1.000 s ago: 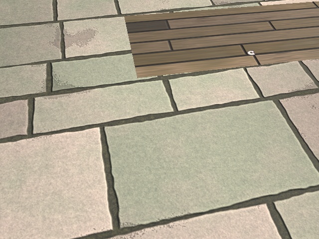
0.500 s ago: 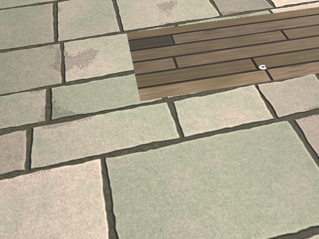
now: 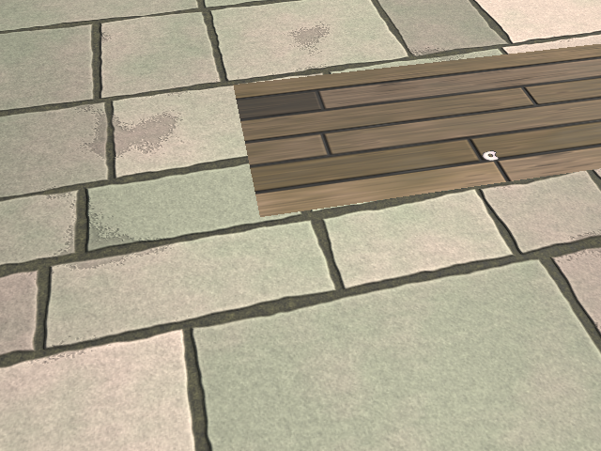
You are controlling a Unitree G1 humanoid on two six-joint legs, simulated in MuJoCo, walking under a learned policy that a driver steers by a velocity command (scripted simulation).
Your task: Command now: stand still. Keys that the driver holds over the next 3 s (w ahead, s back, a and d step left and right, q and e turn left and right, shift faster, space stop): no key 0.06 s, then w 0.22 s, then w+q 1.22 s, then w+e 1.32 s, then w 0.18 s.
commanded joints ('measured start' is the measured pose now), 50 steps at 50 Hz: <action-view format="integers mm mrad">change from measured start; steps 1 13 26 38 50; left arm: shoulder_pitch -6 -33 259 280 105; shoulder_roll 101 67 96 188 126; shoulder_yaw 16 20 11 39 47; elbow -20 -31 33 -22 -230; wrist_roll -1 -35 21 -3 14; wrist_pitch -3 -88 -126 -82 -127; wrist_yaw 6 -35 -16 19 -5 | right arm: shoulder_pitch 54 83 -60 -233 -47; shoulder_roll -115 -176 -59 -100 -172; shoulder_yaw -19 -59 -63 -65 -84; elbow -16 -25 -127 -303 -290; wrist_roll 0 34 43 35 16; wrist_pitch -3 -50 -48 -41 -82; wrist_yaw -3 -3 41 103 44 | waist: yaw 0 14 39 -31 42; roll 5 153 -56 -122 2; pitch -50 155 55 12 -39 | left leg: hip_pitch -88 -42 -617 -356 -133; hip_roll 41 285 88 -47 126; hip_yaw -29 -314 -105 144 -317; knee -93 -246 571 184 -307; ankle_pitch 289 -189 190 201 334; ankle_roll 20 194 58 150 311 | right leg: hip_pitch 137 -189 286 393 -306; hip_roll -30 -32 -241 -275 -128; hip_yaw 26 -36 36 -241 76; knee -25 155 -339 -93 579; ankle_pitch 268 -235 262 1040 -51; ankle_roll -42 -95 -145 -105 21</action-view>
